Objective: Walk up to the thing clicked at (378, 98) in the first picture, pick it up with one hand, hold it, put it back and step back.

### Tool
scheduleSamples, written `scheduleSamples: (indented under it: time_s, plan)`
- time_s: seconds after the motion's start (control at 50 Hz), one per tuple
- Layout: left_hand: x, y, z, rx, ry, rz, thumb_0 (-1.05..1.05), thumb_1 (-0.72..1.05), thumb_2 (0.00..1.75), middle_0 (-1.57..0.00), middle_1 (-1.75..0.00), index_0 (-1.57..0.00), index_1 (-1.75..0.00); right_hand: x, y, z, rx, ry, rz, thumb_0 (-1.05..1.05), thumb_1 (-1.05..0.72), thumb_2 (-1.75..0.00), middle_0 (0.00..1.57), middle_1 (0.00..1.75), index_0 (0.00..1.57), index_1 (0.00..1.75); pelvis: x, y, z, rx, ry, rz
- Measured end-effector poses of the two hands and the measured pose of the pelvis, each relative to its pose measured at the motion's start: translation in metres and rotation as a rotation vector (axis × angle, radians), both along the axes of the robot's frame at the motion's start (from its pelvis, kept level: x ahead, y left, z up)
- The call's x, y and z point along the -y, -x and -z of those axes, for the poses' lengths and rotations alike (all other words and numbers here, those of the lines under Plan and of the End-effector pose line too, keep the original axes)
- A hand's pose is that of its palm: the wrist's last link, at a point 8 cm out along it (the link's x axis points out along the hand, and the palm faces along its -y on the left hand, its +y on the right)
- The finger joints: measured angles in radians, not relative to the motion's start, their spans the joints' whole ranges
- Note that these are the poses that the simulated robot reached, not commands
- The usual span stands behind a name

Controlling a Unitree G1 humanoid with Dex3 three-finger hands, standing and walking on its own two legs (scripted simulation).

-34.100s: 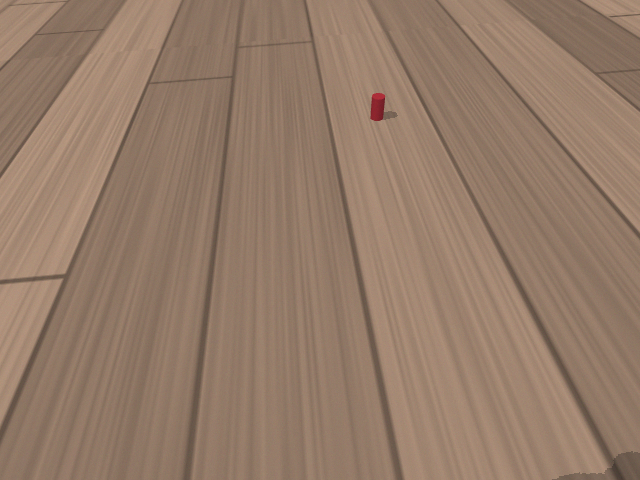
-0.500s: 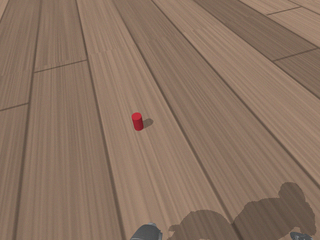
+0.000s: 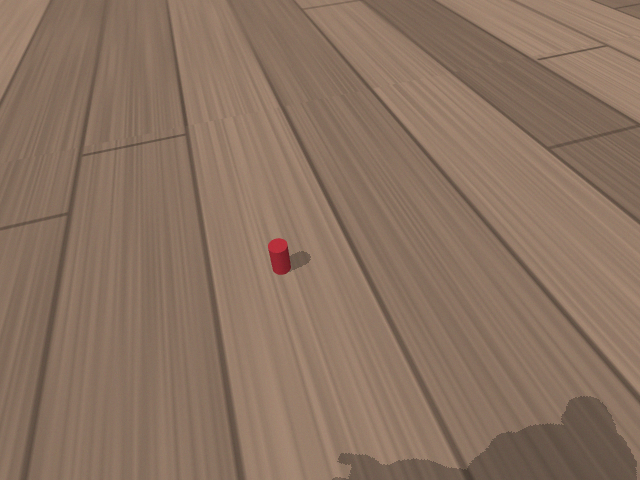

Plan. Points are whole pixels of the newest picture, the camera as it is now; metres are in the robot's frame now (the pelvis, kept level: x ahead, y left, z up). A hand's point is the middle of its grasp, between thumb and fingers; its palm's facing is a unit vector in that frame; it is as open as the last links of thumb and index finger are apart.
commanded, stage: step back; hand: left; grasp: from the side
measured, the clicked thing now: (279, 256) +1.03 +0.24 -0.69
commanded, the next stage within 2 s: stand in 0.54 s
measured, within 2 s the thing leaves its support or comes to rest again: neither
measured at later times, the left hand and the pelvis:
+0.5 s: hand out of the picture +0.13 +0.28 -0.14, palm faces +0.02 -0.94 -0.34, open 7.4 cm; pelvis +0.04 +0.02 +0.01, yaw +0 degrees
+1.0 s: hand out of the picture +0.11 +0.27 -0.14, palm faces -0.04 -0.95 -0.32, open 7.4 cm; pelvis +0.03 +0.02 +0.02, yaw -1 degrees
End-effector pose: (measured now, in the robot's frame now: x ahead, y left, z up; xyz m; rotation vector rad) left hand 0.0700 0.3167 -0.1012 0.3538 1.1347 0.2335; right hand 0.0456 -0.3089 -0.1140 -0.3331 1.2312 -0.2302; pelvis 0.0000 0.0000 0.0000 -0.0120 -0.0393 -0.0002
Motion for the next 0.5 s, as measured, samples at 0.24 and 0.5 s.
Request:
scheduleSamples:
  time_s: [0.24,0.5]
  plan:
    - [-0.001,-0.022,0.012,-0.027,0.048,-0.044,0.01,0.90,0.90,-0.20,-0.30,-0.21,-0.30,-0.017,-0.063,-0.005,0.031,0.012,-0.057,0.00,-0.90,-0.90,0.20,0.30,0.20,0.30,-0.014,-0.028,-0.001,0.004,-0.022,-0.013]
    - [-0.006,-0.053,0.003,-0.022,0.050,-0.022,0.01,0.90,0.90,-0.20,-0.30,-0.20,-0.30,-0.043,-0.115,-0.018,0.103,-0.035,-0.071,0.00,-0.90,-0.90,0.20,0.30,0.21,0.30,-0.018,-0.038,-0.013,-0.008,-0.005,0.000]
